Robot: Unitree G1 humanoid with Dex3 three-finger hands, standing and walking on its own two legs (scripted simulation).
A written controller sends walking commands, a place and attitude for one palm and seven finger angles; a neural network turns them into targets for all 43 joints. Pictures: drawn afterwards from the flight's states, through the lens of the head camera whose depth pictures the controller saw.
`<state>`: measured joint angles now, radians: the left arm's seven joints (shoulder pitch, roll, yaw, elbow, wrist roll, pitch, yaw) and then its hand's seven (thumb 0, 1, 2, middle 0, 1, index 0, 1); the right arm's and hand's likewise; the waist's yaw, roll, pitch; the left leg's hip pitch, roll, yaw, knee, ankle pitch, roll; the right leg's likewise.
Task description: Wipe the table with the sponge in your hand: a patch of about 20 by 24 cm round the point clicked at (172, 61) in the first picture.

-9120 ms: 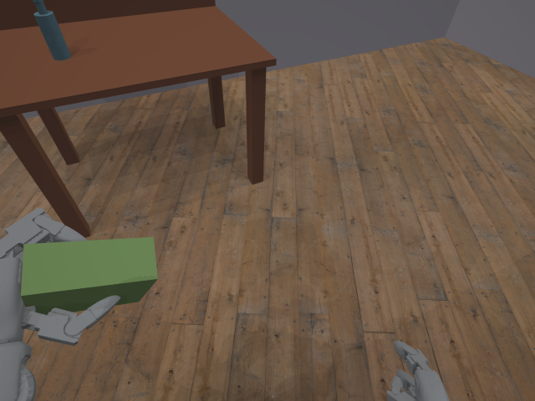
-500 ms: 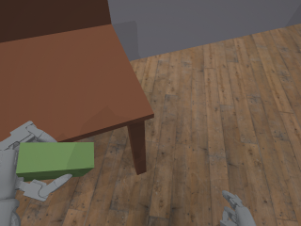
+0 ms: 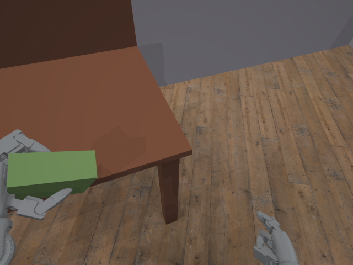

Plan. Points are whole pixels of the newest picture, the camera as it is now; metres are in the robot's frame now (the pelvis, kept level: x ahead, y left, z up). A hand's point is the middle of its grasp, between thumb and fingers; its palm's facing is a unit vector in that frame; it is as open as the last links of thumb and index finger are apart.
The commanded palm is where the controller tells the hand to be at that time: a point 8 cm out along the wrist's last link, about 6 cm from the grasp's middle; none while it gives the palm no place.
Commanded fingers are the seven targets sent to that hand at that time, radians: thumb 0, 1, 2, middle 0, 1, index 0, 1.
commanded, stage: shuffle to correct the standing spot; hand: left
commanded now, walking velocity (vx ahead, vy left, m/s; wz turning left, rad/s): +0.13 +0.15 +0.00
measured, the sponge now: (65, 175) +0.23 +0.22 +0.14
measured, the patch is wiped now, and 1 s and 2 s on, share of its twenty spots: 0.00 0.00 0.00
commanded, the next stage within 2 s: come to a stop and stand still in 0.36 s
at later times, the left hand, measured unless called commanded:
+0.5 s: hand (15, 131) +0.30 +0.33 +0.17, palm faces +0.39 -0.80 -0.46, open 9.4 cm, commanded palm +0.24 +0.36 +0.19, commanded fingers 0.00 0.10 1.30 -1.20 -1.60 -1.20 -1.60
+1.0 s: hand (14, 123) +0.31 +0.33 +0.19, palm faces +0.26 -0.88 -0.39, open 9.4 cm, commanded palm +0.25 +0.39 +0.19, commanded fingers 0.00 0.10 1.30 -1.20 -1.60 -1.20 -1.60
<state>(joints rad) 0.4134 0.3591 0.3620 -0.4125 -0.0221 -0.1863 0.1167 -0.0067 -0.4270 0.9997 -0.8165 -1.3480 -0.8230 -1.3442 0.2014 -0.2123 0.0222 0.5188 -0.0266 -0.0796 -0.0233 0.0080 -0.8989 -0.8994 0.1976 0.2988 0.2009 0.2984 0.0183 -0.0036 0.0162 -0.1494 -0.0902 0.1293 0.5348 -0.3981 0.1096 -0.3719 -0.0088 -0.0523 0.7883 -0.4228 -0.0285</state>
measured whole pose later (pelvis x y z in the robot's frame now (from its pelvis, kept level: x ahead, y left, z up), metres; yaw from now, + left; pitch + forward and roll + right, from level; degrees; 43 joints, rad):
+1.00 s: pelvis +0.08 +0.12 +0.02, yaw -2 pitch -1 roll -1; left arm 0.47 0.37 0.31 -0.61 -0.05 -0.12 0.11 0.00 -0.42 1.00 -0.81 -1.36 -0.81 -1.36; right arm 0.13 -0.17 0.03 0.56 -0.01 -0.12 -0.03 0.01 -0.90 -0.90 0.20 0.30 0.20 0.30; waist 0.00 -0.01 0.07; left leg -0.25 0.02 0.05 0.45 -0.19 0.02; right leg -0.18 0.06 -0.06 0.36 -0.16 -0.05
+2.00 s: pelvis +0.14 +0.12 +0.01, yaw +2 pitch +4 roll +0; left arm 0.42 0.53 0.41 -0.59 -0.10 -0.26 0.15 0.00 -0.42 1.01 -0.81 -1.37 -0.81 -1.36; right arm 0.13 -0.26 0.00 0.56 0.03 -0.21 0.05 0.01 -0.90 -0.90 0.20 0.30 0.20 0.30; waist 0.04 -0.06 0.08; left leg -0.30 -0.04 -0.02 0.54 -0.31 0.03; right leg -0.24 -0.01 -0.12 0.52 -0.34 -0.02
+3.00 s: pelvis +0.06 +0.14 +0.01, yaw +4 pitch +0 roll -2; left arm 0.46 0.47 0.37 -0.48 -0.13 -0.27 0.09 0.00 -0.43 1.01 -0.81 -1.36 -0.82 -1.36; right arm 0.20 -0.21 0.01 0.60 0.04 -0.19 0.02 0.01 -0.90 -0.90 0.20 0.30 0.20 0.30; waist 0.02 -0.03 0.07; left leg -0.33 -0.05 -0.04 0.49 -0.16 0.05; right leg -0.25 -0.01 -0.14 0.43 -0.19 -0.02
